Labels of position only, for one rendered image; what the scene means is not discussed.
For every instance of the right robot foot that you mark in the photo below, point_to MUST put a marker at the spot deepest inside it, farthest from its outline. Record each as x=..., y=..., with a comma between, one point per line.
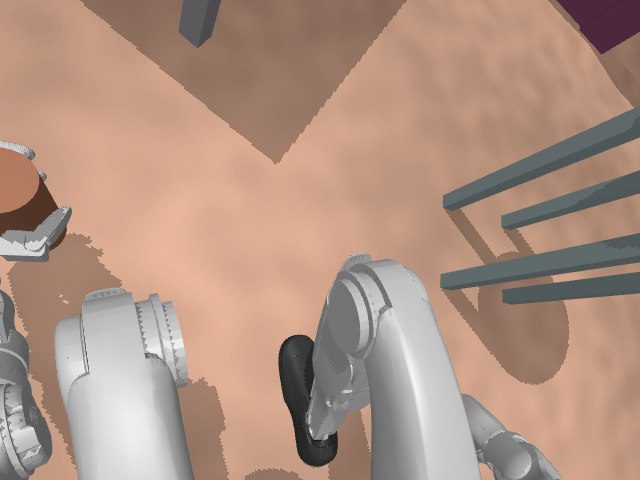
x=296, y=376

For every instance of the right robot hand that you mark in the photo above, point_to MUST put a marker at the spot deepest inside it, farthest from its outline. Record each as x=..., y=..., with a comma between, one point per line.
x=484, y=426

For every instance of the left robot arm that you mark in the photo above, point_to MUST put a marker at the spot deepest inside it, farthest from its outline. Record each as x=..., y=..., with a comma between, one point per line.
x=25, y=439

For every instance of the right robot arm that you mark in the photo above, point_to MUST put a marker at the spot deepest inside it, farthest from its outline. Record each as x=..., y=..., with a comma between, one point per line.
x=511, y=457

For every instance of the left robot hand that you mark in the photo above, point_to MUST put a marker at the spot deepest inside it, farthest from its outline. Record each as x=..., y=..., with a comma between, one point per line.
x=29, y=246

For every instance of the can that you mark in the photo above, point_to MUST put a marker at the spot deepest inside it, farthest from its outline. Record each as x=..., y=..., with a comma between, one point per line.
x=25, y=201

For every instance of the armchair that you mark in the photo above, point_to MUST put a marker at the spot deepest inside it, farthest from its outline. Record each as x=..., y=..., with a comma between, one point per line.
x=605, y=23

